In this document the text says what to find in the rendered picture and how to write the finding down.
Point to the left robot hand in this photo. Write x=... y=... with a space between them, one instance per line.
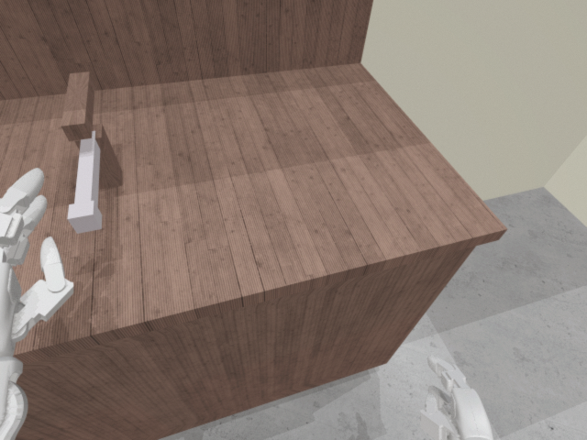
x=20 y=212

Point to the tap lever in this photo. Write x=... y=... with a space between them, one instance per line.
x=83 y=214

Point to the right robot hand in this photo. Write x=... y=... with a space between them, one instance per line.
x=461 y=415

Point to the left robot forearm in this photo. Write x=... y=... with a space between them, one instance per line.
x=13 y=400

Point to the counter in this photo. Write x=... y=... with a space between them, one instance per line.
x=272 y=220

